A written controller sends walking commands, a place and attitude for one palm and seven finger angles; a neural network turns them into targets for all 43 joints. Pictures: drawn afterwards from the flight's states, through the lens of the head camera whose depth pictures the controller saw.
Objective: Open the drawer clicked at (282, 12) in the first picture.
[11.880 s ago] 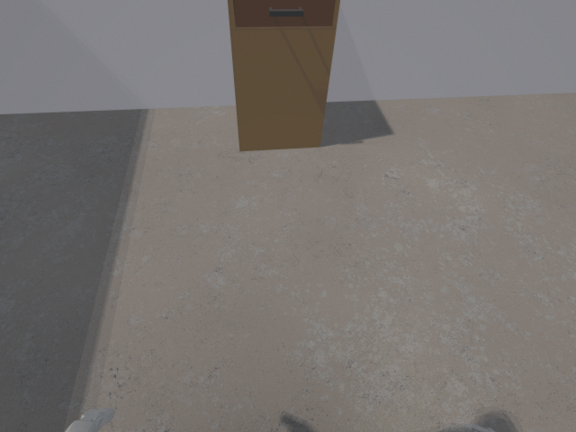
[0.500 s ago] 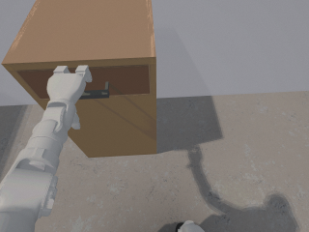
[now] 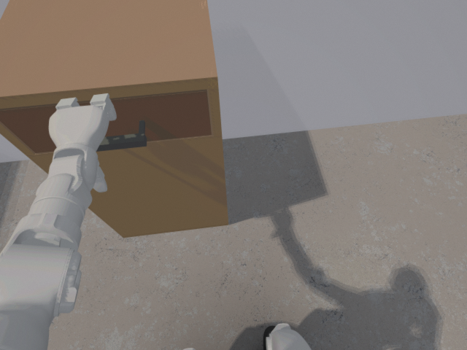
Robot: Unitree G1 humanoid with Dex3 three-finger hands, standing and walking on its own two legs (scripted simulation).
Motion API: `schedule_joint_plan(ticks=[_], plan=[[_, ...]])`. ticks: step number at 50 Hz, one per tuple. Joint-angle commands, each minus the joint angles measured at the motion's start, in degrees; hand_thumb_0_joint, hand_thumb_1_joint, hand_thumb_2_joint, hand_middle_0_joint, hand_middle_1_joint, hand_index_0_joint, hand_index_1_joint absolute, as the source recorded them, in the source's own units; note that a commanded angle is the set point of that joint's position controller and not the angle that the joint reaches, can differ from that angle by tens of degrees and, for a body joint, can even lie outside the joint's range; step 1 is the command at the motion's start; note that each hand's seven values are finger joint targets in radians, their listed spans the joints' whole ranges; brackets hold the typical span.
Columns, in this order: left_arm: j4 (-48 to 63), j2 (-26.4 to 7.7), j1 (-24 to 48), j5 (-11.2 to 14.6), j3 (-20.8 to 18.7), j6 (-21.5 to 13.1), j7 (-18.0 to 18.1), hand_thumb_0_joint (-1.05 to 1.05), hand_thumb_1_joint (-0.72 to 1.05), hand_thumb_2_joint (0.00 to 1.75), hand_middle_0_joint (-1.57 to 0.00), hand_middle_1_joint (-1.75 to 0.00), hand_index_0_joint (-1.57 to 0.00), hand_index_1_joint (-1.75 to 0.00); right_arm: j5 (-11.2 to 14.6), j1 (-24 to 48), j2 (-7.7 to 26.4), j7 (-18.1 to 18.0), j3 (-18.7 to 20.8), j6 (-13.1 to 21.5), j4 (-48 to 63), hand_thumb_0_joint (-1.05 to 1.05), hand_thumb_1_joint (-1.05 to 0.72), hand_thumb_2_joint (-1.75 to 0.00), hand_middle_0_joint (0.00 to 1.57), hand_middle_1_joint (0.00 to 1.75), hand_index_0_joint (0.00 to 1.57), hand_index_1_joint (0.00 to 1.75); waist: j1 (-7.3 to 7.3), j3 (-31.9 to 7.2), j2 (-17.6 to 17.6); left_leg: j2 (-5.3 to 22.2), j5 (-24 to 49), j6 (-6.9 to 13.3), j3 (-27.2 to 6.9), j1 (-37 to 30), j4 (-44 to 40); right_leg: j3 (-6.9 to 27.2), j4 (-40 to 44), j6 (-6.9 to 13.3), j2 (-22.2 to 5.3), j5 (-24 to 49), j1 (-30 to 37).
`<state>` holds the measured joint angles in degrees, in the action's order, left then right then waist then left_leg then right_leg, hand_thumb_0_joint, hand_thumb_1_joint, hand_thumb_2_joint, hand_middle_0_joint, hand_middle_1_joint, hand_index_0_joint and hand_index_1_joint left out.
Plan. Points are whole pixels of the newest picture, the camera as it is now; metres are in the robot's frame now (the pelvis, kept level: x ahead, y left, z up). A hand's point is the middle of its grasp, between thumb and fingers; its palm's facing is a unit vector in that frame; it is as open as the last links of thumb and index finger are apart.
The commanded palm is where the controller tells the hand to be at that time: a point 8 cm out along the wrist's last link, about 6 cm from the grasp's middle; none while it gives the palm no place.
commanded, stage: move the hooked fingers above the handle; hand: left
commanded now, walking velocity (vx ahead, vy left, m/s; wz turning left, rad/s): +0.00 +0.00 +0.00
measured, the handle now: (112, 135) +0.54 +0.23 -0.02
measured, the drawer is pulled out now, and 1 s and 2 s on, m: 0.00 0.00 0.00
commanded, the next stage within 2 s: none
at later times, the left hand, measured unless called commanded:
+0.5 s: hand (97, 145) +0.48 +0.23 +0.03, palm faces -0.09 +0.01 -1.00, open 13.8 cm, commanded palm +0.46 +0.23 +0.09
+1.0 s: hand (108, 143) +0.48 +0.21 +0.03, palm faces -0.05 -0.03 -1.00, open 13.8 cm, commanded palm +0.47 +0.23 +0.09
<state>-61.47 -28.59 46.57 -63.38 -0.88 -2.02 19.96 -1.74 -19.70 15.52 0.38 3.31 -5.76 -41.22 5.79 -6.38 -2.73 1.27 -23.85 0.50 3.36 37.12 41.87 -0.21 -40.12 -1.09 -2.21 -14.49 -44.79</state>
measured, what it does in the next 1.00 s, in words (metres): stands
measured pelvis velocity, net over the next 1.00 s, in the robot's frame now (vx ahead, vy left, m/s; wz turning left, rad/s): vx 0.00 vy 0.00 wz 0.02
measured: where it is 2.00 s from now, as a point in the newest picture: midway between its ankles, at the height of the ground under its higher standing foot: outside the picture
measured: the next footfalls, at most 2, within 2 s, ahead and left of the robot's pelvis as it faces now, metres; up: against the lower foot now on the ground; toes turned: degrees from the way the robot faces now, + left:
none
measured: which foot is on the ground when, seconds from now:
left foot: down 0.00-1.00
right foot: down 0.00-1.00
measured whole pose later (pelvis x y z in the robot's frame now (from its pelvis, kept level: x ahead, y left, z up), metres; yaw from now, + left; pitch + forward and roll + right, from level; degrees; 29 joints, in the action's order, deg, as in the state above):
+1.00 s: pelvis +0.00 +0.00 +0.00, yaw +1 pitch +18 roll +0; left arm -59.7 -26.6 47.5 -63.1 2.6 -7.6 17.7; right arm -1.8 -18.6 15.3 -1.1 3.4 -4.3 -41.2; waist 5.3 -6.4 -2.0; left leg 1.0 -23.6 0.1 1.7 35.9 41.3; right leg -1.8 -39.5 -0.8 -2.6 -14.9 -42.8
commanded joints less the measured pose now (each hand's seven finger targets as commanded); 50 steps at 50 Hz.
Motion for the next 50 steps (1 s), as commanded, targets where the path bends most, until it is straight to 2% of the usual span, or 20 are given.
schedule_joint_plan(ticks=[1,5,6,10,15,19,21,23,26,27,29,33,35,38,41,43,45,46,48,50], plan=[[14.21,-11.73,28.78,0.71,0.75,-1.19,0.53,0.00,-0.50,0.30,-0.30,-1.20,-0.30,-1.20,0.35,-7.03,9.10,-1.61,3.95,1.51,3.74,0.00,-0.90,-0.90,0.20,0.30,0.20,0.30,1.96,-27.16,0.43,-2.15,26.94,1.59,-2.08,-10.25,-4.22,-1.59,2.48,2.56,3.40,18.08,21.77],[14.87,-9.59,29.19,1.24,2.21,-3.52,-0.29,0.00,-0.50,0.30,-0.30,-1.20,-0.30,-1.20,0.16,-7.48,8.73,-2.14,4.05,1.95,3.10,0.00,-0.90,-0.90,0.20,0.30,0.20,0.30,1.98,-26.65,-1.15,-2.31,25.89,1.52,-2.65,-12.96,-4.39,-1.61,3.21,2.75,3.54,15.50,19.78],[15.18,-10.21,30.04,1.35,1.67,-4.16,-0.19,0.00,-0.50,0.30,-0.30,-1.20,-0.30,-1.20,0.04,-7.53,8.73,-2.20,3.92,1.97,2.91,0.00,-0.90,-0.90,0.20,0.30,0.20,0.30,2.23,-26.28,-0.77,-2.27,26.99,1.49,-2.82,-12.99,-4.25,-1.72,3.26,2.80,3.48,16.23,19.79],[9.84,-13.45,27.07,0.40,-0.96,-2.92,1.38,0.00,-0.50,0.30,-0.30,-1.20,-0.30,-1.20,0.13,-6.25,8.89,-1.81,2.84,1.68,2.65,0.00,-0.90,-0.90,0.20,0.30,0.20,0.30,0.77,-20.66,-0.98,-2.90,22.73,1.28,-2.27,-7.27,-4.92,-1.98,2.51,3.12,3.37,14.13,19.05],[5.61,-14.66,24.97,-0.56,-1.25,1.03,2.59,0.00,-0.50,0.30,-0.30,-1.20,-0.30,-1.20,0.23,-5.00,9.23,-1.14,2.19,1.58,3.96,0.00,-0.90,-0.90,0.20,0.30,0.20,0.30,-0.04,-20.85,-0.47,-3.13,22.13,1.15,-1.22,-4.42,-4.81,-1.94,1.72,3.02,3.33,15.24,20.37],[9.15,-16.42,25.96,0.17,-2.35,0.77,0.89,0.00,-0.50,0.30,-0.30,-1.20,-0.30,-1.20,0.34,-5.53,9.37,-1.57,2.67,1.69,4.99,0.00,-0.90,-0.90,0.20,0.30,0.20,0.30,-0.25,-27.67,1.23,-3.12,25.00,1.67,-0.71,-5.85,-4.03,-0.98,1.19,2.51,3.18,20.31,25.50],[11.98,-14.17,26.83,0.75,-1.15,-0.87,-0.31,0.00,-0.50,0.30,-0.30,-1.20,-0.30,-1.20,0.20,-6.04,9.00,-1.90,3.21,1.74,5.16,0.00,-0.90,-0.90,0.20,0.30,0.20,0.30,0.55,-29.96,1.17,-2.88,27.55,1.73,-1.20,-8.37,-3.57,-0.94,1.33,2.47,3.24,21.69,25.55],[13.01,-12.25,26.14,1.11,0.10,-2.44,-0.98,0.00,-0.50,0.30,-0.30,-1.20,-0.30,-1.20,0.28,-6.52,8.95,-2.08,3.56,1.88,4.68,0.00,-0.90,-0.90,0.20,0.30,0.20,0.30,0.94,-28.18,0.85,-2.57,27.35,1.70,-1.47,-9.39,-3.60,-1.00,1.87,2.37,3.31,20.43,23.64],[16.89,-13.33,28.09,1.13,-1.21,-5.13,-0.46,0.00,-0.50,0.30,-0.30,-1.20,-0.30,-1.20,-0.15,-7.04,8.86,-2.29,3.82,1.95,3.95,0.00,-0.90,-0.90,0.20,0.30,0.20,0.30,1.00,-29.47,0.13,-2.42,30.22,1.72,-2.05,-11.10,-3.06,-1.02,1.63,2.55,3.34,21.46,23.31],[17.23,-14.90,27.42,0.89,-2.57,-5.63,0.07,0.00,-0.50,0.30,-0.30,-1.20,-0.30,-1.20,-0.29,-7.21,8.83,-2.27,3.87,1.92,3.54,0.00,-0.90,-0.90,0.20,0.30,0.20,0.30,0.36,-29.55,-0.98,-2.53,30.37,1.66,-1.94,-10.71,-3.01,-0.93,1.33,2.58,3.25,21.53,23.51],[15.01,-16.47,23.90,0.82,-4.52,-5.19,1.13,0.00,-0.50,0.30,-0.30,-1.20,-0.30,-1.20,-0.36,-6.60,8.90,-1.91,3.47,1.58,3.00,0.00,-0.90,-0.90,0.20,0.30,0.20,0.30,-0.70,-26.90,-0.78,-2.72,30.12,1.51,-1.81,-8.54,-3.33,-1.26,0.95,2.79,3.19,21.50,23.51],[10.96,-15.95,21.75,0.15,-3.93,-2.06,3.07,0.00,-0.50,0.30,-0.30,-1.20,-0.30,-1.20,-0.10,-5.49,8.99,-1.12,3.05,1.20,2.79,0.00,-0.90,-0.90,0.20,0.30,0.20,0.30,-1.07,-23.53,-1.00,-2.95,27.18,1.20,-1.19,-5.81,-4.01,-1.81,0.98,2.96,3.28,19.64,22.53],[9.03,-15.26,21.60,0.19,-2.86,-0.04,2.98,0.00,-0.50,0.30,-0.30,-1.20,-0.30,-1.20,0.11,-5.23,9.30,-0.83,2.91,1.26,3.01,0.00,-0.90,-0.90,0.20,0.30,0.20,0.30,-0.84,-22.22,-0.24,-2.95,25.16,1.22,-0.87,-5.32,-4.71,-1.91,1.80,2.87,3.32,18.39,22.50],[8.30,-14.29,23.00,0.73,-1.04,1.00,1.00,0.00,-0.50,0.30,-0.30,-1.20,-0.30,-1.20,0.72,-5.60,9.45,-1.17,3.02,1.27,3.44,0.00,-0.90,-0.90,0.20,0.30,0.20,0.30,-0.01,-23.60,1.50,-3.00,23.05,1.45,-0.78,-5.85,-5.10,-1.60,2.54,2.63,3.37,17.58,23.67],[11.74,-9.86,26.88,1.43,2.56,-1.16,-1.22,0.00,-0.50,0.30,-0.30,-1.20,-0.30,-1.20,0.77,-6.29,8.97,-1.96,3.58,1.68,3.95,0.00,-0.90,-0.90,0.20,0.30,0.20,0.30,1.86,-25.50,1.95,-2.82,24.12,1.72,-1.52,-9.24,-4.88,-1.39,3.37,2.53,3.45,17.79,23.02],[13.24,-9.24,28.14,1.49,2.95,-3.29,-1.98,0.00,-0.50,0.30,-0.30,-1.20,-0.30,-1.20,0.56,-6.99,8.86,-2.38,3.80,2.08,3.54,0.00,-0.90,-0.90,0.20,0.30,0.20,0.30,2.07,-25.56,1.05,-2.53,25.32,1.68,-2.22,-11.17,-4.48,-1.38,3.09,2.57,3.53,17.25,21.22],[15.59,-11.43,29.06,1.30,0.79,-5.46,-1.47,0.00,-0.50,0.30,-0.30,-1.20,-0.30,-1.20,0.21,-7.09,8.81,-2.61,3.81,2.28,3.47,0.00,-0.90,-0.90,0.20,0.30,0.20,0.30,1.38,-26.83,-0.45,-2.65,26.70,1.61,-2.43,-11.72,-3.98,-1.21,2.47,2.71,3.43,17.66,21.29],[16.35,-12.36,30.27,1.04,0.08,-6.22,-0.86,0.00,-0.50,0.30,-0.30,-1.20,-0.30,-1.20,0.03,-7.00,8.84,-2.76,3.81,2.27,3.27,0.00,-0.90,-0.90,0.20,0.30,0.20,0.30,1.78,-27.00,0.00,-2.61,27.39,1.52,-2.81,-11.88,-3.56,-1.36,2.22,2.74,3.48,17.63,20.58],[13.53,-15.29,28.73,0.48,-2.64,-6.06,1.07,0.00,-0.50,0.30,-0.30,-1.20,-0.30,-1.20,-0.25,-6.69,8.95,-2.43,3.21,2.23,2.49,0.00,-0.90,-0.90,0.20,0.30,0.20,0.30,0.83,-23.86,-1.39,-2.89,25.15,1.34,-2.60,-8.61,-3.52,-1.56,1.43,2.93,3.33,16.09,19.34],[11.72,-18.85,27.73,-0.27,-5.67,-4.66,3.35,0.00,-0.50,0.30,-0.30,-1.20,-0.30,-1.20,-0.53,-6.01,9.21,-1.94,2.63,2.06,2.36,0.00,-0.90,-0.90,0.20,0.30,0.20,0.30,-0.30,-23.70,-1.63,-3.25,24.82,1.28,-2.26,-5.64,-3.26,-1.61,0.38,3.10,3.22,16.40,20.08]])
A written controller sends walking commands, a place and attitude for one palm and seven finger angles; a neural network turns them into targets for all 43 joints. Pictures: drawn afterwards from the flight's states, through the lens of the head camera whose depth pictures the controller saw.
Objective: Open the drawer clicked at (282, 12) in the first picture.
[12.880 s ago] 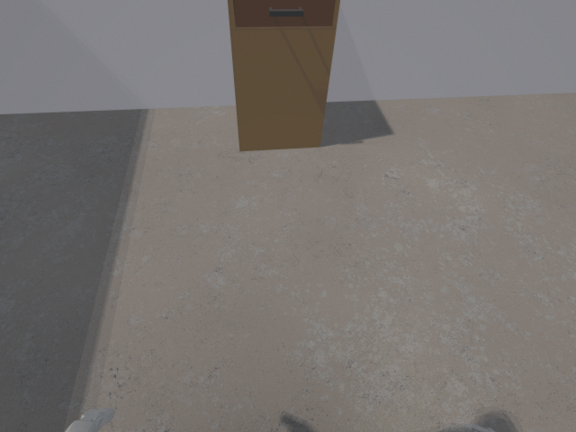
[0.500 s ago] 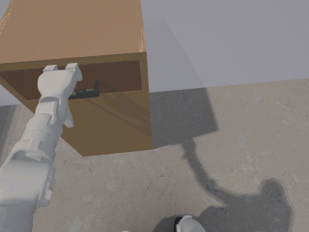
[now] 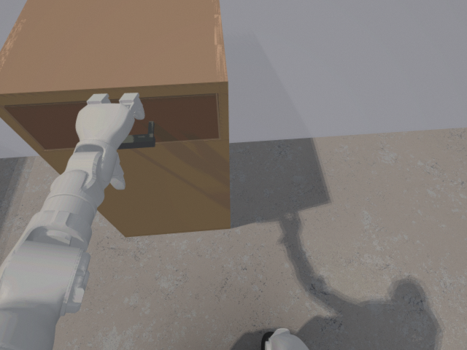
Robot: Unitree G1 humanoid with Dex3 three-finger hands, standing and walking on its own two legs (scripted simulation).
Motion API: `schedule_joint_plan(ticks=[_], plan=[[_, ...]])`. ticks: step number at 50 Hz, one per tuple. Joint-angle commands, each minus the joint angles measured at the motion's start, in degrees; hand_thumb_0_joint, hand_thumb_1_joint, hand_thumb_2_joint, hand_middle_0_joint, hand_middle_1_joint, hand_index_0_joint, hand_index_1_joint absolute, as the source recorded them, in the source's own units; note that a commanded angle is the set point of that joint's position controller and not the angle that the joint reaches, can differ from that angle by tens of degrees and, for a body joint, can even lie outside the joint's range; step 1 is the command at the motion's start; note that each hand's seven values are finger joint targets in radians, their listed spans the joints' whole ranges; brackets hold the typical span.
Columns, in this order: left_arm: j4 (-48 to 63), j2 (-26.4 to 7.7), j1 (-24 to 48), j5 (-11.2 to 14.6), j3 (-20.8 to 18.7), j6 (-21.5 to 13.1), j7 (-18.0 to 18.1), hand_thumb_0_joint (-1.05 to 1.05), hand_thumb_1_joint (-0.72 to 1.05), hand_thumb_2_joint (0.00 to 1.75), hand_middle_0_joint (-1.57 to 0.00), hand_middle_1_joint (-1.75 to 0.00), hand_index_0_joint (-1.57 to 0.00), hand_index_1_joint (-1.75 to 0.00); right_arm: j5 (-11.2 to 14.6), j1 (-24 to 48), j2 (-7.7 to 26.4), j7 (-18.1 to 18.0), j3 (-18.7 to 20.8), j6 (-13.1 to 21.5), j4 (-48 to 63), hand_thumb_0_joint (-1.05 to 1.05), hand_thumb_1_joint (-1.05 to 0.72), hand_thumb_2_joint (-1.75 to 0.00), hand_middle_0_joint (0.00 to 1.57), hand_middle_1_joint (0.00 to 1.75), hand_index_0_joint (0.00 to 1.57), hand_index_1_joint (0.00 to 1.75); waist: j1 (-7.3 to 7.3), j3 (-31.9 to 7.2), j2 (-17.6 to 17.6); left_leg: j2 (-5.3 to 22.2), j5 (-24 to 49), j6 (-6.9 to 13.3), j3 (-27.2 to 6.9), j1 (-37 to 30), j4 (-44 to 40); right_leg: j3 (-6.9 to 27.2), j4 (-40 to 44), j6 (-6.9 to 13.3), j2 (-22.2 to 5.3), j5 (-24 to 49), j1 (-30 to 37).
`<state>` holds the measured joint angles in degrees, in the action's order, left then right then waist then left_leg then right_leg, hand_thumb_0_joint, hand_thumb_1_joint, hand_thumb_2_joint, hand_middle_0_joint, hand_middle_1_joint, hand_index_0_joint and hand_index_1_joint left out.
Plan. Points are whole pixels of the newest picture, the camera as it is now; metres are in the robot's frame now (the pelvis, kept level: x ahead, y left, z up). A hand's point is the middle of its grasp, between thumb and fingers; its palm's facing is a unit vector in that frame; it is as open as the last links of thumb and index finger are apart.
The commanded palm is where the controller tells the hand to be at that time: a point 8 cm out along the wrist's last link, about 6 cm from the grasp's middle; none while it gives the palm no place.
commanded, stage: move the hooked fingers above the handle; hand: left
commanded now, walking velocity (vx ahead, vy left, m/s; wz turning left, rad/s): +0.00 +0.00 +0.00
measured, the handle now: (122, 135) +0.54 +0.22 -0.02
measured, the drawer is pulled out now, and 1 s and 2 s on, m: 0.00 0.00 0.00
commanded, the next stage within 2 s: none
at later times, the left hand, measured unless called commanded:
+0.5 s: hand (104, 148) +0.47 +0.23 +0.03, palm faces -0.09 -0.01 -1.00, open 13.8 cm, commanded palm +0.46 +0.23 +0.08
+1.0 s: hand (114, 140) +0.49 +0.21 +0.03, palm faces -0.08 -0.02 -1.00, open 13.8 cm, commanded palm +0.47 +0.23 +0.09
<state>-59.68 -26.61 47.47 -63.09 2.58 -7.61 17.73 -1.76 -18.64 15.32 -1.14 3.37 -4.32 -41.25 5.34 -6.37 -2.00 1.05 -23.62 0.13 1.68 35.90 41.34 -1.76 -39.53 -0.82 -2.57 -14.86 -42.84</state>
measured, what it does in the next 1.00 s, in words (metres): stands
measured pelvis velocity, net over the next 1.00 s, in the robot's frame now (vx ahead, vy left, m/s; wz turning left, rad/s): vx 0.00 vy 0.00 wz -0.02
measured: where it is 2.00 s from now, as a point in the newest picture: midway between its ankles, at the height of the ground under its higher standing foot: outside the picture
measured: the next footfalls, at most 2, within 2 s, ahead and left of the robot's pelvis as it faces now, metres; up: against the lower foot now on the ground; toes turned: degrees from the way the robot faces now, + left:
none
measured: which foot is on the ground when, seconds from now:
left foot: down 0.00-1.00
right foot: down 0.00-1.00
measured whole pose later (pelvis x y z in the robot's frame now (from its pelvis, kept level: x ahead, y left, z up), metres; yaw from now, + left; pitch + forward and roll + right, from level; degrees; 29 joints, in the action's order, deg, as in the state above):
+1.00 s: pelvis +0.00 +0.00 +0.00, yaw -1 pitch +19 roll +0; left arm -61.4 -28.9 47.9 -63.0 -0.2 -6.3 16.1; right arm -1.4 -19.1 14.9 -1.3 1.9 -4.4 -40.4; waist 6.4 -6.2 -2.3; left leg 1.3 -24.0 0.4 3.0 36.6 41.9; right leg -0.4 -40.0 -1.0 -2.1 -14.6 -44.1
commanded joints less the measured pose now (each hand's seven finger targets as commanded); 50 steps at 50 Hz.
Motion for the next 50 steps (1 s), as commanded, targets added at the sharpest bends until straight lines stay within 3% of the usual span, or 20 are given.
schedule_joint_plan(ticks=[1,4,6,8,10,13,17,22,26,30,32,34,36,37,39,42,43,47,48,50], plan=[[9.69,-22.55,27.35,-1.00,-10.32,2.00,6.54,0.00,-0.50,0.30,-0.30,-1.20,-0.30,-1.20,-0.59,-6.42,9.57,-0.24,2.29,0.42,2.64,0.00,-0.90,-0.90,0.20,0.30,0.20,0.30,-0.31,-24.84,-2.50,-3.21,25.27,1.63,-0.49,-3.40,-2.54,-0.08,-0.75,2.91,3.58,17.55,19.03],[4.98,-18.36,25.45,-1.57,-6.47,6.84,7.64,0.00,-0.50,0.30,-0.30,-1.20,-0.30,-1.20,-0.40,-6.16,9.43,0.62,2.27,0.49,2.92,0.00,-0.90,-0.90,0.20,0.30,0.20,0.30,0.44,-23.62,-3.10,-2.97,25.23,1.25,0.39,-2.84,-2.53,-0.75,-0.72,2.65,3.72,17.87,17.67],[3.01,-18.46,24.57,-1.05,-6.27,9.07,6.62,0.00,-0.50,0.30,-0.30,-1.20,-0.30,-1.20,-0.11,-6.36,9.76,0.79,2.26,0.25,3.26,0.00,-0.90,-0.90,0.20,0.30,0.20,0.30,0.46,-25.62,-1.30,-3.03,25.32,1.41,0.78,-2.94,-2.57,-0.49,-0.30,2.50,3.78,19.06,19.88],[3.20,-22.74,25.93,-0.70,-7.97,10.34,5.74,0.00,-0.50,0.30,-0.30,-1.20,-0.30,-1.20,0.28,-6.15,10.38,0.30,1.91,-0.37,3.42,0.00,-0.90,-0.90,0.20,0.30,0.20,0.30,0.36,-26.95,2.31,-3.15,23.18,1.85,1.23,-1.08,-3.06,0.14,-0.13,1.89,3.53,19.91,23.28],[1.08,-21.31,24.30,-0.05,-6.51,11.67,4.30,0.00,-0.50,0.30,-0.30,-1.20,-0.30,-1.20,0.78,-5.42,10.25,-0.18,1.59,-0.71,3.83,0.00,-0.90,-0.90,0.20,0.30,0.20,0.30,0.48,-24.85,4.43,-3.38,20.12,2.03,1.67,0.33,-4.14,0.33,0.94,1.61,3.43,18.55,24.43],[2.86,-22.82,24.12,1.22,-6.95,9.87,1.27,0.00,-0.50,0.30,-0.30,-1.20,-0.30,-1.20,1.07,-5.30,10.49,-1.06,1.39,-0.63,4.45,0.00,-0.90,-0.90,0.20,0.30,0.20,0.30,0.25,-24.89,4.41,-3.32,17.72,2.39,1.72,0.23,-4.80,1.16,1.70,1.39,3.07,17.44,25.84],[7.90,-19.22,23.95,1.33,-4.43,3.38,-2.24,0.00,-0.50,0.30,-0.30,-1.20,-0.30,-1.20,1.08,-6.86,9.87,-2.16,2.21,0.34,5.01,0.00,-0.90,-0.90,0.20,0.30,0.20,0.30,1.11,-25.33,1.77,-2.95,18.56,2.59,1.28,-2.98,-4.05,1.33,2.01,1.70,3.26,16.80,23.08],[13.41,-16.61,25.85,0.96,-4.38,-3.56,-0.44,0.00,-0.50,0.30,-0.30,-1.20,-0.30,-1.20,0.30,-8.81,9.27,-2.18,3.38,1.34,3.75,0.00,-0.90,-0.90,0.20,0.30,0.20,0.30,1.89,-25.95,-1.29,-2.50,21.62,2.14,-0.39,-6.43,-2.01,0.77,0.92,2.33,3.68,15.02,16.93],[13.16,-17.92,28.80,0.29,-6.55,-3.21,4.63,0.00,-0.50,0.30,-0.30,-1.20,-0.30,-1.20,-0.42,-8.94,9.44,-1.03,3.48,1.59,2.23,0.00,-0.90,-0.90,0.20,0.30,0.20,0.30,1.87,-24.97,-3.86,-2.55,23.63,1.50,-1.25,-6.06,-0.97,-0.12,-0.27,2.85,3.81,14.06,13.51],[8.62,-17.56,30.99,-0.88,-5.69,2.05,8.20,0.00,-0.50,0.30,-0.30,-1.20,-0.30,-1.20,-0.57,-8.60,9.69,0.21,3.05,1.53,1.39,0.00,-0.90,-0.90,0.20,0.30,0.20,0.30,2.50,-24.86,-4.57,-2.72,22.67,1.11,-1.34,-4.85,-1.19,-0.73,-0.64,2.80,3.88,13.12,12.72],[8.90,-18.40,31.35,-1.03,-6.26,4.43,8.27,0.00,-0.50,0.30,-0.30,-1.20,-0.30,-1.20,-0.61,-8.58,9.85,0.63,3.18,1.29,1.66,0.00,-0.90,-0.90,0.20,0.30,0.20,0.30,1.97,-29.25,-5.53,-2.56,27.15,0.94,-1.27,-7.41,-0.87,-0.74,-1.08,2.66,3.94,16.26,14.90],[7.55,-17.80,30.03,-0.44,-5.40,6.78,6.80,0.00,-0.50,0.30,-0.30,-1.20,-0.30,-1.20,-0.30,-8.13,9.89,0.77,3.01,0.85,1.90,0.00,-0.90,-0.90,0.20,0.30,0.20,0.30,1.58,-30.08,-5.33,-2.36,28.57,0.76,-0.94,-8.34,-1.24,-0.74,-0.62,2.52,4.01,17.62,16.42],[5.98,-13.54,29.22,0.36,-2.34,8.09,4.57,0.00,-0.50,0.30,-0.30,-1.20,-0.30,-1.20,0.04,-8.47,9.66,0.68,3.22,0.59,2.22,0.00,-0.90,-0.90,0.20,0.30,0.20,0.30,2.35,-30.11,-3.36,-2.03,30.30,0.88,-1.13,-9.61,-1.66,-0.81,0.30,2.36,4.12,18.70,17.32],[4.95,-12.98,26.72,0.84,-1.96,8.42,3.31,0.00,-0.50,0.30,-0.30,-1.20,-0.30,-1.20,0.33,-8.57,9.64,0.60,3.19,0.53,2.34,0.00,-0.90,-0.90,0.20,0.30,0.20,0.30,1.74,-28.96,-2.44,-1.86,29.61,1.00,-1.00,-9.40,-2.13,-0.73,0.72,2.23,4.11,18.26,17.68],[3.54,-13.48,25.56,1.38,-2.05,8.53,1.46,0.00,-0.50,0.30,-0.30,-1.20,-0.30,-1.20,0.69,-8.13,10.04,0.17,2.83,0.28,2.42,0.00,-0.90,-0.90,0.20,0.30,0.20,0.30,2.07,-24.80,1.32,-1.98,25.15,1.63,-0.50,-6.98,-3.41,-0.52,2.01,2.04,4.18,17.07,18.56],[4.88,-14.74,26.09,1.35,-2.44,6.26,-0.35,0.00,-0.50,0.30,-0.30,-1.20,-0.30,-1.20,0.86,-7.76,9.97,-0.80,2.42,0.34,3.12,0.00,-0.90,-0.90,0.20,0.30,0.20,0.30,2.16,-21.69,3.23,-2.33,20.93,2.19,-0.05,-4.46,-4.59,0.03,2.79,2.05,3.84,15.97,19.83],[4.81,-16.91,23.91,1.35,-4.33,5.32,-0.79,0.00,-0.50,0.30,-0.30,-1.20,-0.30,-1.20,0.81,-7.47,10.16,-1.01,2.22,0.32,3.23,0.00,-0.90,-0.90,0.20,0.30,0.20,0.30,1.16,-21.63,3.69,-2.58,19.89,2.29,0.15,-3.48,-4.61,0.32,2.45,2.12,3.78,15.67,20.71],[9.36,-19.57,24.50,0.25,-6.50,0.95,0.45,0.00,-0.50,0.30,-0.30,-1.20,-0.30,-1.20,0.34,-7.32,9.50,-1.42,2.08,0.70,4.10,0.00,-0.90,-0.90,0.20,0.30,0.20,0.30,0.19,-22.64,0.38,-2.79,20.99,2.27,0.16,-2.94,-3.83,0.61,1.00,2.48,3.62,16.19,20.33],[10.41,-22.39,22.99,0.01,-9.20,0.37,1.24,0.00,-0.50,0.30,-0.30,-1.20,-0.30,-1.20,0.06,-7.11,9.73,-1.23,2.17,0.70,3.93,0.00,-0.90,-0.90,0.20,0.30,0.20,0.30,-0.98,-24.04,-1.67,-2.72,22.89,2.07,0.24,-3.36,-3.14,0.71,0.00,2.64,3.57,17.19,20.21],[12.17,-21.06,21.90,-0.35,-9.07,-0.07,3.06,0.00,-0.50,0.30,-0.30,-1.20,-0.30,-1.20,-0.36,-7.27,9.16,-0.82,2.55,0.77,4.24,0.00,-0.90,-0.90,0.20,0.30,0.20,0.30,-1.18,-27.42,-3.23,-2.68,27.06,1.76,0.33,-4.89,-1.95,0.47,-1.00,2.62,3.65,19.72,20.25]])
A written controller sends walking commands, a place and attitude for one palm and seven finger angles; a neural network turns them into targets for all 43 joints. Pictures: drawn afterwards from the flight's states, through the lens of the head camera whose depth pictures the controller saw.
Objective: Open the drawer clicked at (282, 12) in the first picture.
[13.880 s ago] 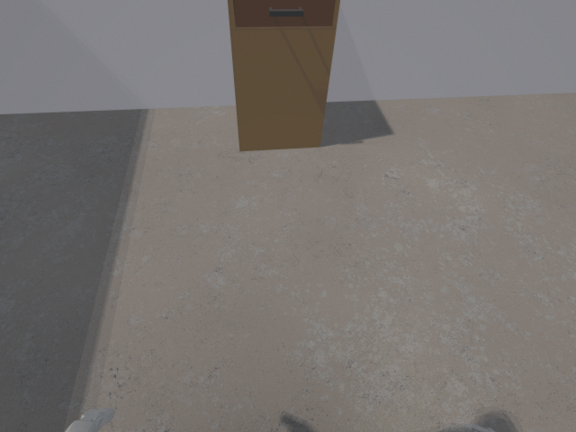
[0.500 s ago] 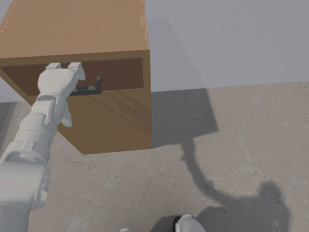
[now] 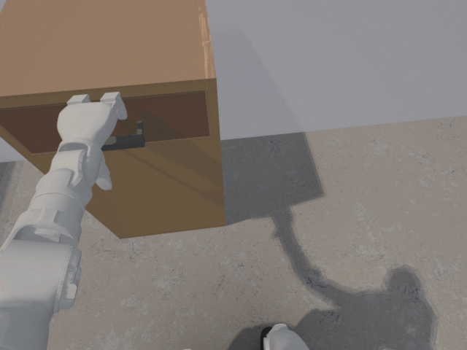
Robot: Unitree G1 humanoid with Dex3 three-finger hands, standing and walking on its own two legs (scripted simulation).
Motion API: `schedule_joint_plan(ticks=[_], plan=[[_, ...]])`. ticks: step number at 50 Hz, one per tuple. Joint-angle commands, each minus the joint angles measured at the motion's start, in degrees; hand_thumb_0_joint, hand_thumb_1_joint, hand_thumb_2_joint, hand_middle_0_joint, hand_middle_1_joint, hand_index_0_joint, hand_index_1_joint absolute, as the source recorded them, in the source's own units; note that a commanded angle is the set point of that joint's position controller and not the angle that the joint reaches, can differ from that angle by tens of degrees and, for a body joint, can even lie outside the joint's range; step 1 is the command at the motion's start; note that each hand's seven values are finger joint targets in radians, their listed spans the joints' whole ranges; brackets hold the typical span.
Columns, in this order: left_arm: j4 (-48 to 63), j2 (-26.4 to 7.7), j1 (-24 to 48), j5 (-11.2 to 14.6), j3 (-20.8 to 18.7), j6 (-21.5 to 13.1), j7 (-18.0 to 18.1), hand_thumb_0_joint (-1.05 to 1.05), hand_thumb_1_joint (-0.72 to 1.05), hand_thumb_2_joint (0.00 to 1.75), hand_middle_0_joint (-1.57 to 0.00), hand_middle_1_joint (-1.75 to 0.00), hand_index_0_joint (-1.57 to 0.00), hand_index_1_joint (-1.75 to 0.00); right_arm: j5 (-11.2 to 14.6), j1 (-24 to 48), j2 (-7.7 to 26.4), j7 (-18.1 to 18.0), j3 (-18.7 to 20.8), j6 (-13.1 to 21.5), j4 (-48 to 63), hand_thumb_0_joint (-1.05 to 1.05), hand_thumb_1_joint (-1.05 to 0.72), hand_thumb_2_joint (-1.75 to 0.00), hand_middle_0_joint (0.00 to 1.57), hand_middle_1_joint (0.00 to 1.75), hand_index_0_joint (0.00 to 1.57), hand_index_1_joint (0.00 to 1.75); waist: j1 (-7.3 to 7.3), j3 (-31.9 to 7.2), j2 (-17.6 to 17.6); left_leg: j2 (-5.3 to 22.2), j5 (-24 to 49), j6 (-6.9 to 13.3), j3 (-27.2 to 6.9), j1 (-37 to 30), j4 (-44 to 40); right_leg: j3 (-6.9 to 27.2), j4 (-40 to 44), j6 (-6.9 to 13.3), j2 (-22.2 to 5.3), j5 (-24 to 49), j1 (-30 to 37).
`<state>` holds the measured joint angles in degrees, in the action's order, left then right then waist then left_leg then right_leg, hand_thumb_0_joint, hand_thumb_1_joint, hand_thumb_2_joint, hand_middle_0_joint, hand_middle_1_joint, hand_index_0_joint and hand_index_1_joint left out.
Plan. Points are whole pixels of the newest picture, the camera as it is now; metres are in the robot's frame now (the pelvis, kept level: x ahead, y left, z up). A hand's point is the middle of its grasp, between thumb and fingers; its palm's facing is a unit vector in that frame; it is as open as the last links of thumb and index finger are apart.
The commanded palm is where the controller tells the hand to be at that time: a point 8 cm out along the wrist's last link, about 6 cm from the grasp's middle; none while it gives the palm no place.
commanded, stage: move the hooked fingers above the handle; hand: left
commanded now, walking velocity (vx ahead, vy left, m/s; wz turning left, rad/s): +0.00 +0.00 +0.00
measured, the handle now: (110, 136) +0.54 +0.23 -0.02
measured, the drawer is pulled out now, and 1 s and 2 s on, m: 0.00 0.00 0.00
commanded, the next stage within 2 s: lower the fingers behind the handle in 1.38 s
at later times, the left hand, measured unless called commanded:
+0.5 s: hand (100, 135) +0.49 +0.22 +0.04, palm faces +0.00 -0.05 -1.00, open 13.8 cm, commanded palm +0.46 +0.24 +0.09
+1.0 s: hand (98, 135) +0.49 +0.22 +0.04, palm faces +0.02 -0.02 -1.00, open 13.7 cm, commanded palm +0.46 +0.24 +0.09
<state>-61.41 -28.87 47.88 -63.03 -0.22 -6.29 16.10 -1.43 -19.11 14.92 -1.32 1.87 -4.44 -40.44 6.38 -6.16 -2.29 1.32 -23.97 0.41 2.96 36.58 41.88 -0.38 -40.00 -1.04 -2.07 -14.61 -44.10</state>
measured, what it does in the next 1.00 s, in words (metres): stands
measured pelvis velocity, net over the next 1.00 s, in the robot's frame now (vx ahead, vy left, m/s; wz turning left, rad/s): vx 0.00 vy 0.00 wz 0.01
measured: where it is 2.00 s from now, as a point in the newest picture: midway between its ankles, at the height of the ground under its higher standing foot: outside the picture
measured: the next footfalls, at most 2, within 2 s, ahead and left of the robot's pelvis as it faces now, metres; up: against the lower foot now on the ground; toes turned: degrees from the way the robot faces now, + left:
none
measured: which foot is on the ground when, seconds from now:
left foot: down 0.00-1.00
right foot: down 0.00-1.00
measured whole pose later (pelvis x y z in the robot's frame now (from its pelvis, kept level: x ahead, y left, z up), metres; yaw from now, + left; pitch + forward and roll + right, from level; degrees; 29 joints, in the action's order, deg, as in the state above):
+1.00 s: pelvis +0.00 +0.00 +0.00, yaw +1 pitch +19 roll +0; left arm -62.6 -28.0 50.3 -63.5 0.5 -4.7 21.1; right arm -2.0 -18.7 16.3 -0.3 2.9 -3.8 -41.8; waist 6.4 -7.1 -2.2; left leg 1.0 -24.4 0.6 2.2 38.6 43.7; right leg -0.9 -40.8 -1.3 -2.4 -14.7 -45.3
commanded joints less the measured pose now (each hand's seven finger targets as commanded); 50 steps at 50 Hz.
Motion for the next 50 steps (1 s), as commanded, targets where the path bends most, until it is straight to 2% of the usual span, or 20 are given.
schedule_joint_plan(ticks=[1,2,4,8,11,15,17,21,25,27,31,34,36,39,40,43,45,46,49,50], plan=[[14.54,-19.27,21.77,-0.48,-7.09,-1.41,5.47,0.00,-0.50,0.30,-0.30,-1.20,-0.30,-1.20,-0.82,-6.89,9.61,-0.39,4.18,0.87,3.25,0.00,-0.90,-0.90,0.20,0.30,0.20,0.30,-2.39,-29.16,-2.44,-2.88,29.49,1.37,-1.25,-5.50,-1.96,-1.03,-1.15,2.88,3.16,20.47,21.91],[14.91,-18.55,21.57,-0.37,-6.53,-1.07,6.20,0.00,-0.50,0.30,-0.30,-1.20,-0.30,-1.20,-0.93,-7.17,9.55,-0.10,4.36,0.96,3.08,0.00,-0.90,-0.90,0.20,0.30,0.20,0.30,-2.28,-29.48,-3.96,-2.72,30.83,1.24,-1.08,-6.23,-1.66,-1.03,-1.33,2.77,3.15,21.33,21.45],[13.20,-17.82,19.89,0.02,-6.40,0.61,6.97,0.00,-0.50,0.30,-0.30,-1.20,-0.30,-1.20,-0.76,-7.24,9.85,0.32,4.64,0.79,2.60,0.00,-0.90,-0.90,0.20,0.30,0.20,0.30,-1.70,-28.36,-1.15,-2.62,30.32,1.24,-0.94,-5.59,-1.65,-1.30,-0.86,2.50,3.27,21.58,21.61],[11.88,-13.89,22.77,0.64,-2.24,2.95,6.11,0.00,-0.50,0.30,-0.30,-1.20,-0.30,-1.20,-0.07,-7.69,10.05,0.35,5.12,0.72,1.85,0.00,-0.90,-0.90,0.20,0.30,0.20,0.30,0.27,-27.47,0.24,-2.70,27.50,1.40,-1.04,-6.93,-2.62,-1.40,1.06,2.24,3.44,20.23,21.52],[13.69,-10.92,27.16,1.51,0.84,2.38,3.95,0.00,-0.50,0.30,-0.30,-1.20,-0.30,-1.20,0.21,-8.09,9.89,-0.33,5.47,0.87,1.48,0.00,-0.90,-0.90,0.20,0.30,0.20,0.30,2.20,-27.22,0.47,-2.58,27.60,1.71,-1.50,-10.04,-2.91,-1.31,2.68,2.21,3.55,19.76,20.71],[15.74,-10.31,28.81,1.39,1.67,-0.14,2.26,0.00,-0.50,0.30,-0.30,-1.20,-0.30,-1.20,0.00,-8.43,9.50,-1.11,5.41,1.22,0.99,0.00,-0.90,-0.90,0.20,0.30,0.20,0.30,2.02,-26.30,-2.81,-2.40,29.91,1.29,-2.59,-13.26,-3.10,-1.60,2.67,2.49,3.60,18.34,18.29],[13.99,-10.84,28.52,1.20,0.99,-0.82,2.60,0.00,-0.50,0.30,-0.30,-1.20,-0.30,-1.20,-0.18,-8.44,9.40,-1.06,5.10,1.17,0.66,0.00,-0.90,-0.90,0.20,0.30,0.20,0.30,1.79,-24.08,-3.12,-2.41,29.46,1.16,-2.77,-12.11,-3.10,-1.79,2.56,2.63,3.61,17.24,17.07],[10.42,-18.79,21.50,0.74,-6.79,0.48,4.68,0.00,-0.50,0.30,-0.30,-1.20,-0.30,-1.20,-0.77,-6.69,10.00,-0.15,3.91,0.36,1.41,0.00,-0.90,-0.90,0.20,0.30,0.20,0.30,-2.33,-24.97,-2.72,-3.01,30.85,1.07,-1.78,-6.32,-2.93,-1.55,0.16,3.10,3.27,20.44,21.41],[8.64,-18.75,15.76,-0.24,-6.34,4.09,6.02,0.00,-0.50,0.30,-0.30,-1.20,-0.30,-1.20,-0.44,-5.02,9.89,0.65,3.54,-0.09,3.20,0.00,-0.90,-0.90,0.20,0.30,0.20,0.30,-3.68,-24.49,-0.60,-3.05,28.99,1.05,-0.23,-2.63,-3.40,-1.65,-0.38,2.85,3.18,22.17,23.96],[9.40,-19.94,17.58,-0.70,-6.63,4.96,6.32,0.00,-0.50,0.30,-0.30,-1.20,-0.30,-1.20,-0.20,-5.01,10.16,0.56,3.64,-0.21,3.59,0.00,-0.90,-0.90,0.20,0.30,0.20,0.30,-3.02,-25.08,1.42,-3.02,27.06,1.30,-0.04,-2.25,-3.62,-1.37,-0.03,2.50,3.17,21.90,24.87],[14.15,-18.00,22.60,0.66,-4.70,3.48,4.52,0.00,-0.50,0.30,-0.30,-1.20,-0.30,-1.20,0.27,-5.50,10.23,-0.27,4.42,0.38,3.96,0.00,-0.90,-0.90,0.20,0.30,0.20,0.30,-0.84,-27.75,2.21,-2.85,25.52,1.80,-0.43,-5.57,-4.00,-0.76,1.40,2.19,3.18,20.91,25.63],[17.39,-13.44,25.71,1.00,-1.07,0.31,2.89,0.00,-0.50,0.30,-0.30,-1.20,-0.30,-1.20,0.21,-7.15,9.74,-1.06,5.28,1.09,2.95,0.00,-0.90,-0.90,0.20,0.30,0.20,0.30,0.94,-28.83,0.10,-2.46,27.53,1.75,-1.51,-10.79,-3.54,-0.97,2.18,2.12,3.43,19.45,22.22],[19.15,-11.69,28.65,1.35,0.51,-1.82,2.57,0.00,-0.50,0.30,-0.30,-1.20,-0.30,-1.20,-0.01,-7.79,9.54,-1.41,5.51,1.55,2.25,0.00,-0.90,-0.90,0.20,0.30,0.20,0.30,2.09,-28.31,-1.10,-2.29,27.93,1.59,-2.27,-13.22,-3.08,-1.18,2.70,2.28,3.57,17.63,19.34],[14.27,-9.83,28.57,1.06,1.61,-2.38,3.38,0.00,-0.50,0.30,-0.30,-1.20,-0.30,-1.20,-0.10,-8.39,9.50,-1.45,5.18,2.00,0.55,0.00,-0.90,-0.90,0.20,0.30,0.20,0.30,2.62,-22.13,-1.67,-2.36,24.26,1.24,-2.96,-11.15,-3.34,-1.78,3.00,2.56,3.63,13.18,14.54],[12.74,-12.62,28.17,0.96,-0.77,-2.06,4.00,0.00,-0.50,0.30,-0.30,-1.20,-0.30,-1.20,-0.15,-8.58,9.82,-1.20,4.91,1.94,0.15,0.00,-0.90,-0.90,0.20,0.30,0.20,0.30,1.72,-21.41,-1.37,-2.50,23.57,1.09,-3.15,-9.57,-3.56,-1.83,2.58,2.80,3.64,12.72,14.91],[8.97,-12.63,28.22,0.00,-0.89,-0.15,5.92,0.00,-0.50,0.30,-0.30,-1.20,-0.30,-1.20,-0.30,-8.20,9.64,-0.49,4.33,1.94,0.19,0.00,-0.90,-0.90,0.20,0.30,0.20,0.30,1.40,-21.03,-3.28,-2.87,23.26,0.92,-2.87,-7.32,-3.26,-2.17,1.61,3.13,3.64,12.42,13.91],[7.49,-15.05,26.55,-0.48,-2.95,1.79,6.82,0.00,-0.50,0.30,-0.30,-1.20,-0.30,-1.20,-0.65,-7.80,9.99,0.22,4.00,1.79,0.42,0.00,-0.90,-0.90,0.20,0.30,0.20,0.30,-0.05,-22.70,-4.27,-2.88,25.23,0.68,-2.39,-6.45,-3.03,-2.17,0.66,3.21,3.54,14.20,15.51],[6.58,-17.91,24.58,-0.18,-5.52,2.69,6.81,0.00,-0.50,0.30,-0.30,-1.20,-0.30,-1.20,-0.78,-7.31,10.50,0.45,3.77,1.39,0.75,0.00,-0.90,-0.90,0.20,0.30,0.20,0.30,-1.44,-25.04,-3.72,-3.07,26.42,0.71,-2.09,-5.69,-2.80,-1.93,-0.04,3.26,3.51,15.66,17.89],[6.45,-16.36,22.92,-0.35,-3.67,5.09,6.13,0.00,-0.50,0.30,-0.30,-1.20,-0.30,-1.20,-0.51,-6.96,10.13,0.73,3.74,1.07,2.23,0.00,-0.90,-0.90,0.20,0.30,0.20,0.30,-1.56,-26.64,-2.40,-2.85,27.69,0.82,-1.10,-4.63,-2.75,-1.74,-0.28,2.77,3.42,19.06,20.80],[5.87,-17.44,21.62,-0.41,-4.47,5.75,5.97,0.00,-0.50,0.30,-0.30,-1.20,-0.30,-1.20,-0.41,-6.75,10.40,0.69,3.79,0.90,2.31,0.00,-0.90,-0.90,0.20,0.30,0.20,0.30,-1.74,-26.35,-0.07,-2.81,26.83,1.09,-0.80,-3.80,-2.93,-1.62,-0.03,2.61,3.42,19.35,21.94]])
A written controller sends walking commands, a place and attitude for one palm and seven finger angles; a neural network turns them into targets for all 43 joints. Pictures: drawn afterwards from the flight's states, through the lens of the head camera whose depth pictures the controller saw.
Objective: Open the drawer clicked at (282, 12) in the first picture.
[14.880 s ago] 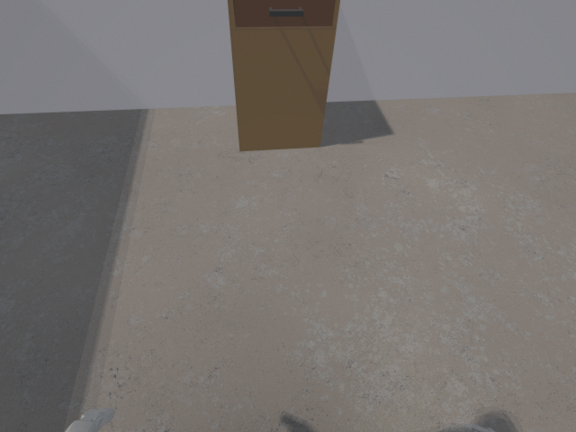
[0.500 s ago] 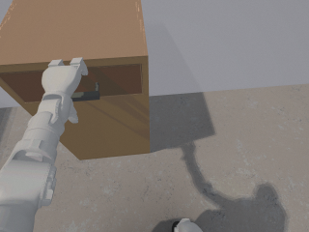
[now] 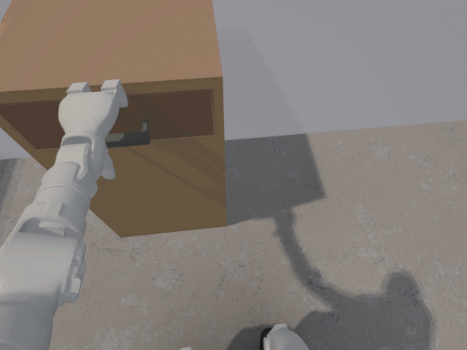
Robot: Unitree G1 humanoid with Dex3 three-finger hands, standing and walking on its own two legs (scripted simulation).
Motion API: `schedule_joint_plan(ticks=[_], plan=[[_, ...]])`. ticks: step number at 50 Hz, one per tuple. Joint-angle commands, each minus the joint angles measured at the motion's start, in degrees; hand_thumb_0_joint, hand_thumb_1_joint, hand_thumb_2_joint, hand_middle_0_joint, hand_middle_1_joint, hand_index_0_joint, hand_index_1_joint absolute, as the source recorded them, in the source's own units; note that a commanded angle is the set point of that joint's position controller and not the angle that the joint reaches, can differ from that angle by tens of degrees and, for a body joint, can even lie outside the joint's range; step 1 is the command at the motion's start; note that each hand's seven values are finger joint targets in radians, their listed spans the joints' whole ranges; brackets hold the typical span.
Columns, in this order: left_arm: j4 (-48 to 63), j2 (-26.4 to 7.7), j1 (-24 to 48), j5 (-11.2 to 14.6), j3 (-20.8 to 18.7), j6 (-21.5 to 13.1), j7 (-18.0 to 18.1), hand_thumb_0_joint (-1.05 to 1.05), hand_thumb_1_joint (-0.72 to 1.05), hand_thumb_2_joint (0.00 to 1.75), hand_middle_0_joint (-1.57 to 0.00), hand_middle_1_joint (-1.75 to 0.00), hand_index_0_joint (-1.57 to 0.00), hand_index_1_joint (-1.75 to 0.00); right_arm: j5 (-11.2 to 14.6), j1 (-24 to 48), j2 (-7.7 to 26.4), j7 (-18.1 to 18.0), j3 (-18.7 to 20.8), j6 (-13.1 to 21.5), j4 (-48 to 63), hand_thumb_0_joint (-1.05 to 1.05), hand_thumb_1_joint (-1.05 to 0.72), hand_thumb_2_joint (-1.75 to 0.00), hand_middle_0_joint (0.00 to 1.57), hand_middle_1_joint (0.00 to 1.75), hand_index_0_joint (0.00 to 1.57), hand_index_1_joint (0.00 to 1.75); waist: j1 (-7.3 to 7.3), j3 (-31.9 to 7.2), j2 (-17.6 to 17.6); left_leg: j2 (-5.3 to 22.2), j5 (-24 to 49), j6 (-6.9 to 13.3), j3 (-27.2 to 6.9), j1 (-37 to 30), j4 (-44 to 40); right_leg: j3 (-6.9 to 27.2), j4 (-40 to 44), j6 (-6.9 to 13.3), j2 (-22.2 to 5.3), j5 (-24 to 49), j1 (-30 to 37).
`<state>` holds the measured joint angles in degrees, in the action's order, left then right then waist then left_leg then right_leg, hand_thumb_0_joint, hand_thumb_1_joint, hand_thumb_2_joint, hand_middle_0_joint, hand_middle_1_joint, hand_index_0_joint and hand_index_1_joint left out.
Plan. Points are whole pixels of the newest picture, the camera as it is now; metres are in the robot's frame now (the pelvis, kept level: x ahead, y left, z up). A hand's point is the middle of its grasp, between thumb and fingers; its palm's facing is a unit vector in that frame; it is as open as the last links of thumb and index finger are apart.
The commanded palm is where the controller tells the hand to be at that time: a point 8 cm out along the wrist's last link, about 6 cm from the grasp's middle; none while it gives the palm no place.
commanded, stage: move the hooked fingers above the handle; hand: left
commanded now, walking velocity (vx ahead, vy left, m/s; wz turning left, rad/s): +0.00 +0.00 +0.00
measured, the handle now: (115, 133) +0.54 +0.22 -0.02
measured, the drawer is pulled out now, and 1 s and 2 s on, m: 0.00 0.00 0.00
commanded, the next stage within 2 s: lower the fingers behind the handle in 0.38 s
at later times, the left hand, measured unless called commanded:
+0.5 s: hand (100, 133) +0.49 +0.22 +0.04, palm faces +0.01 +0.01 -1.00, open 13.8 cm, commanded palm +0.47 +0.23 +0.09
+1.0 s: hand (95, 151) +0.49 +0.25 +0.00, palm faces -0.01 +0.01 -1.00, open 13.8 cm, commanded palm +0.47 +0.24 +0.05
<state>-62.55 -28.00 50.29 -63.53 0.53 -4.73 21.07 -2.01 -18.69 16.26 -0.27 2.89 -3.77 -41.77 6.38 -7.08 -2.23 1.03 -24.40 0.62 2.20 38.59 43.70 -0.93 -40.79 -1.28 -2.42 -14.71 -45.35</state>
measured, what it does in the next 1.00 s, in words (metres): stands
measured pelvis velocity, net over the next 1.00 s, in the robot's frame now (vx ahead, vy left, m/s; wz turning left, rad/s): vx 0.00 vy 0.00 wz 0.01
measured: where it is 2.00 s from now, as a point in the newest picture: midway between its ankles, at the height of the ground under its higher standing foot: outside the picture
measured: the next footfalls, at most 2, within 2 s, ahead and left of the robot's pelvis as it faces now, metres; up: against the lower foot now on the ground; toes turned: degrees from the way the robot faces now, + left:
none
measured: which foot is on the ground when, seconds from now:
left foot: down 0.00-1.00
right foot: down 0.00-1.00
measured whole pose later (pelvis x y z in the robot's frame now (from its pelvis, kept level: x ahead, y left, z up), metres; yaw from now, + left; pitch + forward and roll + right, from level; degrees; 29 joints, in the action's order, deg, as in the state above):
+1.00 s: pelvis +0.00 +0.00 -0.02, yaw +1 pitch +24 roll -1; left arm -63.7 -31.0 49.1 -64.7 -1.4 -5.9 23.8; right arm -3.1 -18.3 16.0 0.2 3.7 -2.3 -43.5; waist 6.4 -7.7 -2.2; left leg 1.3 -27.1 0.4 1.2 47.5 51.1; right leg -1.6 -47.3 -1.1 -2.4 -17.1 -53.7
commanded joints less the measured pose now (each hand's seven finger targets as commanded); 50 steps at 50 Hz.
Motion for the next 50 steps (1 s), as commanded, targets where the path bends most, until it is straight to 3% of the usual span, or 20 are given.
schedule_joint_plan(ticks=[1,4,6,7,9,11,13,14,16,19,21,26,29,31,34,37,41,45,47,50], plan=[[6.76,-18.36,19.19,0.19,-5.28,4.51,0.67,0.00,-0.50,0.30,-0.30,-1.20,-0.30,-1.20,0.33,-7.00,9.21,-0.49,2.76,-0.06,3.90,0.00,-0.90,-0.90,0.20,0.30,0.20,0.30,-1.44,-25.44,1.48,-2.64,26.78,1.10,0.03,-5.15,-4.89,-0.88,1.02,2.79,3.83,20.07,24.15],[7.51,-18.57,20.39,0.36,-4.13,4.90,-0.56,0.00,-0.50,0.30,-0.30,-1.20,-0.30,-1.20,1.08,-6.50,9.43,-1.23,2.64,-0.04,4.46,0.00,-0.90,-0.90,0.20,0.30,0.20,0.30,-0.50,-22.39,4.20,-2.68,21.08,1.54,0.37,-3.54,-6.16,-0.55,2.48,2.31,3.67,16.88,24.12],[11.38,-19.26,22.26,1.07,-4.64,2.69,-1.79,0.00,-0.50,0.30,-0.30,-1.20,-0.30,-1.20,1.14,-6.56,9.35,-1.70,2.94,0.19,4.98,0.00,-0.90,-0.90,0.20,0.30,0.20,0.30,-0.38,-24.80,3.35,-2.71,20.94,1.80,0.20,-5.18,-6.13,0.08,2.75,2.35,3.58,16.98,25.48],[12.40,-18.83,22.19,0.99,-4.14,1.39,-2.35,0.00,-0.50,0.30,-0.30,-1.20,-0.30,-1.20,1.07,-6.85,9.18,-2.01,3.13,0.43,4.89,0.00,-0.90,-0.90,0.20,0.30,0.20,0.30,-0.44,-25.40,0.80,-2.74,21.19,1.76,0.20,-6.61,-6.08,0.18,2.75,2.43,3.55,16.57,24.66],[15.42,-15.01,23.33,1.04,-1.77,-1.44,-2.83,0.00,-0.50,0.30,-0.30,-1.20,-0.30,-1.20,0.90,-7.80,8.52,-2.46,3.71,1.08,4.65,0.00,-0.90,-0.90,0.20,0.30,0.20,0.30,0.51,-26.74,-0.31,-2.47,22.86,1.75,-0.45,-9.72,-5.49,-0.02,2.91,2.49,3.73,16.25,22.55],[17.13,-14.85,24.87,1.24,-1.76,-3.57,-2.54,0.00,-0.50,0.30,-0.30,-1.20,-0.30,-1.20,0.56,-8.34,8.47,-2.58,3.94,1.44,3.98,0.00,-0.90,-0.90,0.20,0.30,0.20,0.30,1.19,-26.70,-1.40,-2.32,23.84,1.62,-0.95,-11.41,-4.74,-0.09,2.87,2.67,3.93,15.81,20.37],[16.20,-16.83,23.77,0.93,-3.90,-4.47,-1.42,0.00,-0.50,0.30,-0.30,-1.20,-0.30,-1.20,0.44,-8.85,8.58,-2.52,3.92,1.57,2.95,0.00,-0.90,-0.90,0.20,0.30,0.20,0.30,0.36,-25.71,-2.35,-2.44,24.44,1.28,-1.53,-10.60,-4.35,-0.38,1.97,2.90,3.95,15.14,19.02],[15.98,-14.57,25.41,0.62,-2.25,-4.51,-0.53,0.00,-0.50,0.30,-0.30,-1.20,-0.30,-1.20,0.28,-8.80,8.26,-2.49,3.81,1.73,2.73,0.00,-0.90,-0.90,0.20,0.30,0.20,0.30,1.31,-24.54,-2.74,-2.29,24.85,1.18,-1.82,-10.63,-4.21,-0.81,1.91,2.93,3.95,14.60,17.38],[15.36,-13.72,26.03,0.40,-2.28,-3.91,1.14,0.00,-0.50,0.30,-0.30,-1.20,-0.30,-1.20,0.10,-8.98,8.25,-1.83,3.98,1.83,2.23,0.00,-0.90,-0.90,0.20,0.30,0.20,0.30,1.13,-24.68,-4.36,-2.18,27.19,0.67,-2.19,-11.82,-3.79,-1.33,1.66,3.18,4.11,14.42,15.58],[10.04,-14.82,25.64,0.01,-2.94,-0.24,3.19,0.00,-0.50,0.30,-0.30,-1.20,-0.30,-1.20,-0.03,-8.64,8.57,-1.02,3.34,1.68,1.48,0.00,-0.90,-0.90,0.20,0.30,0.20,0.30,1.24,-22.21,-2.92,-2.50,23.64,0.73,-1.63,-7.83,-4.16,-1.44,1.61,3.03,4.01,13.50,15.97],[8.28,-18.24,24.12,0.35,-5.62,1.99,3.25,0.00,-0.50,0.30,-0.30,-1.20,-0.30,-1.20,0.01,-7.95,9.14,-0.68,3.00,1.28,1.94,0.00,-0.90,-0.90,0.20,0.30,0.20,0.30,-0.11,-24.22,-1.20,-2.84,23.80,1.06,-0.81,-6.40,-4.47,-0.93,1.50,2.98,3.94,15.77,19.74],[6.05,-15.23,21.24,0.54,-2.54,4.81,-0.23,0.00,-0.50,0.30,-0.30,-1.20,-0.30,-1.20,0.62,-7.70,9.00,-0.87,3.04,0.70,3.20,0.00,-0.90,-0.90,0.20,0.30,0.20,0.30,-0.09,-26.14,0.86,-2.66,25.72,1.33,-0.07,-6.88,-4.75,-0.62,1.76,2.61,3.98,19.35,23.07],[4.21,-16.42,19.34,0.77,-2.42,4.75,-2.06,0.00,-0.50,0.30,-0.30,-1.20,-0.30,-1.20,1.09,-7.59,9.49,-1.46,2.68,0.51,3.20,0.00,-0.90,-0.90,0.20,0.30,0.20,0.30,0.39,-21.40,4.33,-2.72,20.80,1.66,0.46,-3.55,-5.52,-0.28,2.71,2.11,3.76,17.28,22.88],[6.12,-17.90,18.74,1.25,-3.90,3.04,-3.22,0.00,-0.50,0.30,-0.30,-1.20,-0.30,-1.20,1.14,-7.34,9.65,-1.82,2.62,0.51,3.85,0.00,-0.90,-0.90,0.20,0.30,0.20,0.30,-0.33,-21.93,4.78,-2.92,19.50,1.83,0.52,-2.88,-5.48,0.14,2.54,2.30,3.65,16.69,23.74],[10.00,-16.64,18.34,0.88,-3.23,-1.10,-3.71,0.00,-0.50,0.30,-0.30,-1.20,-0.30,-1.20,0.75,-7.62,8.91,-2.28,3.03,1.09,4.18,0.00,-0.90,-0.90,0.20,0.30,0.20,0.30,-0.34,-23.00,1.33,-2.87,20.75,1.83,0.49,-4.33,-4.26,0.37,1.62,2.51,3.60,17.02,21.87],[12.92,-18.86,20.45,0.28,-5.38,-4.77,-1.93,0.00,-0.50,0.30,-0.30,-1.20,-0.30,-1.20,0.12,-8.17,8.84,-2.43,3.36,1.44,3.50,0.00,-0.90,-0.90,0.20,0.30,0.20,0.30,0.19,-24.44,0.65,-2.74,21.44,1.81,-0.24,-3.51,-2.30,0.47,-0.13,2.57,3.57,16.92,19.69],[14.39,-19.49,23.58,-0.84,-6.67,-6.19,2.46,0.00,-0.50,0.30,-0.30,-1.20,-0.30,-1.20,-0.61,-8.30,8.61,-1.79,3.66,2.19,2.35,0.00,-0.90,-0.90,0.20,0.30,0.20,0.30,0.51,-27.03,-2.97,-2.89,22.18,1.39,-0.97,-2.39,0.53,0.05,-2.94,2.95,3.60,15.40,15.13],[11.66,-18.99,23.24,-1.12,-6.96,-3.18,5.67,0.00,-0.50,0.30,-0.30,-1.20,-0.30,-1.20,-1.33,-9.47,8.90,-0.51,3.97,2.36,0.88,0.00,-0.90,-0.90,0.20,0.30,0.20,0.30,0.70,-31.26,-4.98,-2.67,26.36,0.84,-1.37,-3.82,2.89,-0.56,-4.76,2.86,3.79,16.90,13.28],[10.06,-17.46,24.78,-0.97,-5.32,-1.19,5.59,0.00,-0.50,0.30,-0.30,-1.20,-0.30,-1.20,-1.21,-10.19,9.02,-0.28,4.10,2.19,0.39,0.00,-0.90,-0.90,0.20,0.30,0.20,0.30,1.90,-31.63,-4.38,-2.41,28.12,0.67,-1.78,-4.39,3.22,-1.02,-4.90,2.66,3.83,17.82,12.86],[8.97,-15.66,23.87,-0.15,-3.62,1.50,3.89,0.00,-0.50,0.30,-0.30,-1.20,-0.30,-1.20,-0.85,-10.34,9.38,0.09,4.22,1.73,0.40,0.00,-0.90,-0.90,0.20,0.30,0.20,0.30,2.00,-31.40,-4.52,-2.07,29.30,0.50,-1.90,-6.58,2.87,-1.20,-3.89,2.56,4.15,17.86,12.60]])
